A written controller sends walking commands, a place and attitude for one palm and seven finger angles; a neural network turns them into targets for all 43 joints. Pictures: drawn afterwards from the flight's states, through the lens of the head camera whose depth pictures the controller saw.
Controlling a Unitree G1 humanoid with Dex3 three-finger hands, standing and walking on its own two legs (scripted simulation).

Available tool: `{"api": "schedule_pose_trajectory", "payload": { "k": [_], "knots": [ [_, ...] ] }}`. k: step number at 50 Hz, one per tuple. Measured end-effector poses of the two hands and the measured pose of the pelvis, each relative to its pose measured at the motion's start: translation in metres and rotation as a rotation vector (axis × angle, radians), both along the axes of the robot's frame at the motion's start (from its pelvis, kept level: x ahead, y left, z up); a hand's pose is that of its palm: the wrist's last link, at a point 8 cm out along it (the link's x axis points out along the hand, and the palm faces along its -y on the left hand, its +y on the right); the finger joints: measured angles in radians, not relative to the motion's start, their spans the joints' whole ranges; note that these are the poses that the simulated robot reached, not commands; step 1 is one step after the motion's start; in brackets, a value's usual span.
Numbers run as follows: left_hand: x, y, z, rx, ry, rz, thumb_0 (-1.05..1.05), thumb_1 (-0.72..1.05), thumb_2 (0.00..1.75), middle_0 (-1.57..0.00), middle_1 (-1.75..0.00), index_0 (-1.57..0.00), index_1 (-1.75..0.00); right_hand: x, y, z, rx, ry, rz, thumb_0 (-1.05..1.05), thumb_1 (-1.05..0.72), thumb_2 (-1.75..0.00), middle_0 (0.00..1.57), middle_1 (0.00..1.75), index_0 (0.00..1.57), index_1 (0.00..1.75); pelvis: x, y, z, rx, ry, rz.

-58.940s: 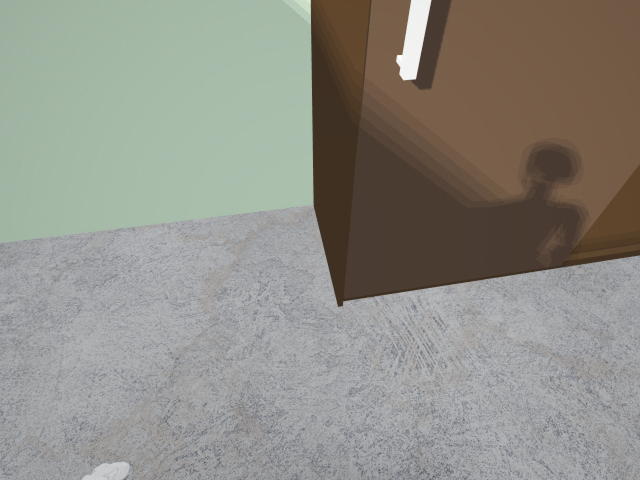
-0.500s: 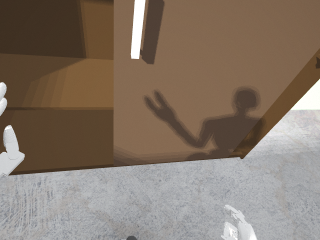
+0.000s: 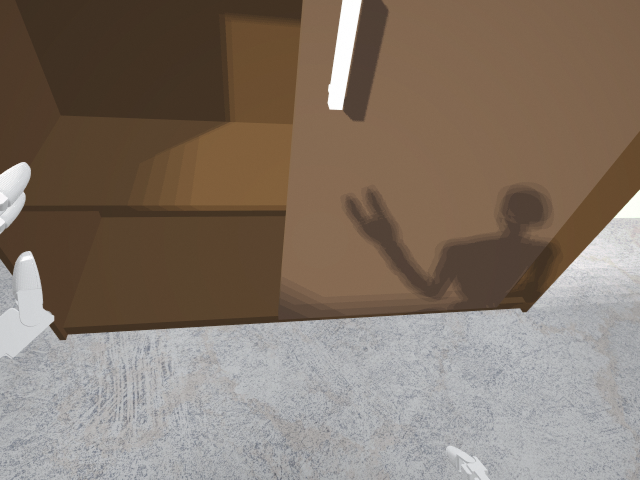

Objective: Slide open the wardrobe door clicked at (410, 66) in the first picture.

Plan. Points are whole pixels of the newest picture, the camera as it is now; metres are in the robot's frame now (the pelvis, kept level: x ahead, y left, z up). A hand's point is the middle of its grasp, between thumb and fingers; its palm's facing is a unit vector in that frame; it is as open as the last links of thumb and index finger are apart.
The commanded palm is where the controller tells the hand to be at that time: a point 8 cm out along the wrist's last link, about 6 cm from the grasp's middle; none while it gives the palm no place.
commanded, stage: stop stepping back and stand still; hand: left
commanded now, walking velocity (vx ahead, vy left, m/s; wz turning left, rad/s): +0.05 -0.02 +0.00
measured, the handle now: (341, 42) +0.75 +0.03 +0.23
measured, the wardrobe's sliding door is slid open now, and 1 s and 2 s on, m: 0.69 0.69 0.69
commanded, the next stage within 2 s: let the arm hang, fingers relaxed in 0.88 s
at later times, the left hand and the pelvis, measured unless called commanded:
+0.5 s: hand (17, 278) +0.24 +0.31 +0.17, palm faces +0.41 -0.72 -0.55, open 7.5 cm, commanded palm +0.17 +0.35 +0.17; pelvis +0.04 +0.04 -0.01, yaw +1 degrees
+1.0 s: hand (27, 269) +0.28 +0.34 +0.13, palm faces +0.37 -0.79 -0.50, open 7.5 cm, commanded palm none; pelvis +0.07 +0.07 -0.01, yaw +1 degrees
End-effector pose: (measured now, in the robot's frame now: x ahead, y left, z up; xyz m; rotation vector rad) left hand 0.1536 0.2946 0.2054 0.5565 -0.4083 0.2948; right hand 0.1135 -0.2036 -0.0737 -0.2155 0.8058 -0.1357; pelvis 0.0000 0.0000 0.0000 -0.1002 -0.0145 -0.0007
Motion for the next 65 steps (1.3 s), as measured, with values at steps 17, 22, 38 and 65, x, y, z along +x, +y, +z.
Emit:
{"api": "schedule_pose_trajectory", "payload": {
  "k": [17,22,38,65],
  "knots": [
    [0.033,0.047,-0.040,-0.087,0.072,0.112,0.02,0.88,0.90,-0.21,-0.30,-0.20,-0.30,0.060,0.016,-0.010,-0.043,-0.097,0.023,0.02,-0.90,-0.90,0.20,0.30,0.20,0.30,0.010,0.040,-0.018,0.098,0.003,0.028],
    [0.039,0.041,-0.012,0.094,0.083,0.084,0.02,0.88,0.90,-0.21,-0.30,-0.21,-0.30,0.073,0.032,-0.018,0.039,-0.090,0.057,0.01,-0.90,-0.90,0.20,0.30,0.21,0.30,0.028,0.037,-0.017,0.087,0.032,0.026],
    [0.092,0.065,-0.043,-0.058,0.184,0.113,0.02,0.88,0.90,-0.21,-0.30,-0.21,-0.30,0.118,0.032,-0.007,-0.027,-0.056,0.013,0.02,-0.90,-0.90,0.20,0.30,0.20,0.30,0.074,0.062,-0.007,0.082,0.046,0.010],
    [-0.077,-0.004,-0.354,-0.569,1.611,0.256,0.00,0.95,0.90,-0.21,-0.30,-0.20,-0.29,0.002,0.012,-0.053,-0.049,0.373,-0.003,0.01,-0.90,-0.90,0.20,0.30,0.20,0.30,0.034,0.066,-0.007,0.101,0.028,0.027]
  ]
}}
